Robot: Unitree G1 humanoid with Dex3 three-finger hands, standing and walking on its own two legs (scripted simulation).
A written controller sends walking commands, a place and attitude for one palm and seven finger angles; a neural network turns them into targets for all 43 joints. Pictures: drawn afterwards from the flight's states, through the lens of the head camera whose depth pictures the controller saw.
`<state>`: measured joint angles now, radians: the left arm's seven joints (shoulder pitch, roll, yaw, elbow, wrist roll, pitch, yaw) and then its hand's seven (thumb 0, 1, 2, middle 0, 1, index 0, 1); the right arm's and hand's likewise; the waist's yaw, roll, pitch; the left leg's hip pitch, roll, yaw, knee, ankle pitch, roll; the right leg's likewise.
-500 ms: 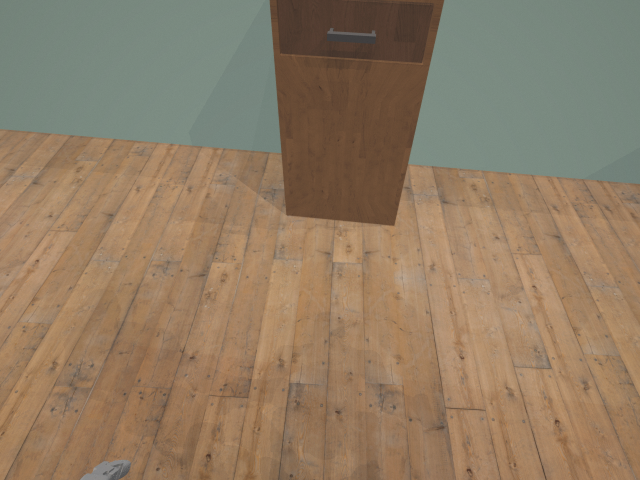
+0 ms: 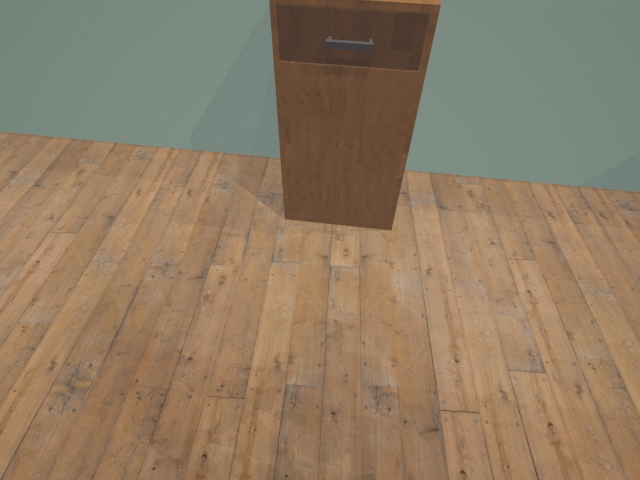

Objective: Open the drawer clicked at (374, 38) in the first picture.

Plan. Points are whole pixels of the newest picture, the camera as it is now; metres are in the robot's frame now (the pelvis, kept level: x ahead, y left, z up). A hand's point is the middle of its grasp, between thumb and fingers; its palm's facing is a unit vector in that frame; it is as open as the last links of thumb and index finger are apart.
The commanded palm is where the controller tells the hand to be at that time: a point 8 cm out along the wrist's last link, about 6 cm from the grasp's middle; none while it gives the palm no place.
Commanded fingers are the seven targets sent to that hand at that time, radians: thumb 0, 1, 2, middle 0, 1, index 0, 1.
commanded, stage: stand and wait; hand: left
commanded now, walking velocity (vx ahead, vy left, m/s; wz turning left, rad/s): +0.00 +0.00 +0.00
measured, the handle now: (349, 42) +1.27 +0.00 +0.03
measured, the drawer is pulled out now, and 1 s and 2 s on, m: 0.00 0.00 0.00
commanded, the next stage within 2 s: look at it before walking up in 0.38 s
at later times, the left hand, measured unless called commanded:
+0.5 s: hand out of the picture +0.06 +0.24 -0.15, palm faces -0.02 -0.95 -0.32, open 7.4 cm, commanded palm none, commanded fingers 0.00 0.90 0.90 -0.20 -0.30 -0.20 -0.30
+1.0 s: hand out of the picture +0.06 +0.25 -0.15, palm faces -0.02 -0.94 -0.33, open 7.4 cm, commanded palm none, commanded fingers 0.00 0.90 0.90 -0.20 -0.30 -0.20 -0.30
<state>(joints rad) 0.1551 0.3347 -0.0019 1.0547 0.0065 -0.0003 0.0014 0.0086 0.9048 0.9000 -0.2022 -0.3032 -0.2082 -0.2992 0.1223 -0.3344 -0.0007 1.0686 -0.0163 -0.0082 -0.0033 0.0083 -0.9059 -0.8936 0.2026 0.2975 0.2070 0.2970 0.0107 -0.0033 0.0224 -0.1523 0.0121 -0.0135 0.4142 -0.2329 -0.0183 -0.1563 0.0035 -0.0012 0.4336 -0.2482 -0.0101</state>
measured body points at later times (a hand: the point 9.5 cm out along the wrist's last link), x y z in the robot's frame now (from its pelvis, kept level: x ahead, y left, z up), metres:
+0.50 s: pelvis -0.01 +0.00 +0.00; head -0.01 +0.00 +0.45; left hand +0.06 +0.29 -0.13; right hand +0.05 -0.29 -0.13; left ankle -0.01 +0.13 -0.74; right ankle -0.01 -0.11 -0.74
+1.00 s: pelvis -0.01 +0.00 +0.00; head -0.01 +0.01 +0.45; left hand +0.06 +0.30 -0.13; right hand +0.07 -0.29 -0.13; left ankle -0.01 +0.13 -0.74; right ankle -0.01 -0.11 -0.74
